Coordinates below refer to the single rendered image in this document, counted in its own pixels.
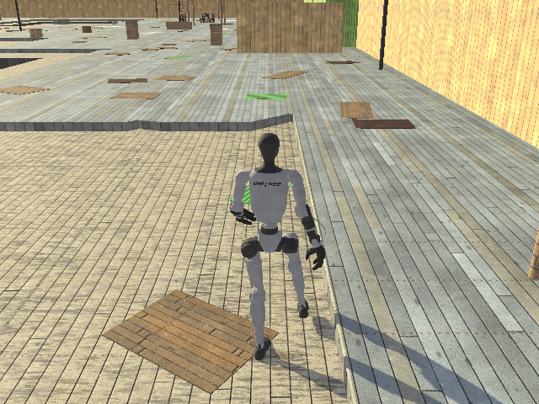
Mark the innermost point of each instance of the right robot shin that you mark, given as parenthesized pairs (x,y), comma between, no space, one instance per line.
(298,283)

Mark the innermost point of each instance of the right robot forearm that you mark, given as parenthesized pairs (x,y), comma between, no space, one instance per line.
(311,229)

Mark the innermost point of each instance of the robot right hand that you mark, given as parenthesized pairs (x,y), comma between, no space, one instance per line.
(320,251)

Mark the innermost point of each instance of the robot left upper arm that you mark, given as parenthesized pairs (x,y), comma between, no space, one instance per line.
(239,189)

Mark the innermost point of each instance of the robot right upper arm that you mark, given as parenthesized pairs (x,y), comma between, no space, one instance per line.
(295,178)

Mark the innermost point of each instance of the robot right foot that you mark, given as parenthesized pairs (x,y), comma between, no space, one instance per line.
(303,311)

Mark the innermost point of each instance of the robot left hand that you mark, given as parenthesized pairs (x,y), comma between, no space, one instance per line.
(248,215)

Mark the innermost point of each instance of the left robot forearm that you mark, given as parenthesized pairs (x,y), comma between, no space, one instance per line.
(239,215)

